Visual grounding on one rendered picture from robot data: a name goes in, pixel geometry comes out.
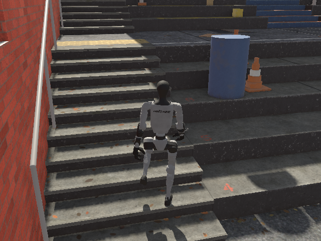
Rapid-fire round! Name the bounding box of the robot head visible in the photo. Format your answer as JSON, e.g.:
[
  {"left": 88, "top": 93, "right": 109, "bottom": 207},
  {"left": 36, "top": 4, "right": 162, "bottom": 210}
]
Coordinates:
[{"left": 153, "top": 80, "right": 171, "bottom": 105}]

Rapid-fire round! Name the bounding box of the robot right forearm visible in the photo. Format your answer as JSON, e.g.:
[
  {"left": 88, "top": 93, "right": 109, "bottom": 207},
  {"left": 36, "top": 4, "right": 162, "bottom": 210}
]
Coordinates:
[{"left": 178, "top": 123, "right": 185, "bottom": 136}]

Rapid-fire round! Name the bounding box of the right robot upper arm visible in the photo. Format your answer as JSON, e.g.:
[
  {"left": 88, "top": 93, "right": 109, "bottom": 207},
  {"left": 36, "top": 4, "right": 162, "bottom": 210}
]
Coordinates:
[{"left": 173, "top": 102, "right": 184, "bottom": 130}]

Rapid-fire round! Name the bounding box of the robot right hand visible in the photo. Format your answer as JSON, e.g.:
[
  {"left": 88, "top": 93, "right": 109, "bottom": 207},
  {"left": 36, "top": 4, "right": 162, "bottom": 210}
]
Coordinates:
[{"left": 173, "top": 133, "right": 184, "bottom": 141}]

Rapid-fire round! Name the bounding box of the robot left forearm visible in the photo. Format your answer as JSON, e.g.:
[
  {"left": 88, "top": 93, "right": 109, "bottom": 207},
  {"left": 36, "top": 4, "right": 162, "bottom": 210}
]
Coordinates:
[{"left": 134, "top": 122, "right": 144, "bottom": 148}]

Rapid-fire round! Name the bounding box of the robot torso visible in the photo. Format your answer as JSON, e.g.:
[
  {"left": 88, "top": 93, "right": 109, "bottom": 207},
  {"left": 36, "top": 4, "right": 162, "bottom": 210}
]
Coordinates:
[{"left": 150, "top": 99, "right": 174, "bottom": 151}]

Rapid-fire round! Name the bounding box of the robot left hand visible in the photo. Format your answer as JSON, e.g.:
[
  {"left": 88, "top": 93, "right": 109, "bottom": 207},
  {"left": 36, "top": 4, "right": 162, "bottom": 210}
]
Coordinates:
[{"left": 133, "top": 147, "right": 145, "bottom": 161}]

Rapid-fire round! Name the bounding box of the left robot upper arm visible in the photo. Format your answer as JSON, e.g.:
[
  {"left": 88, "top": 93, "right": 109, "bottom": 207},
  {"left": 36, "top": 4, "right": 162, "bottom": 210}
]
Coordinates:
[{"left": 139, "top": 101, "right": 152, "bottom": 130}]

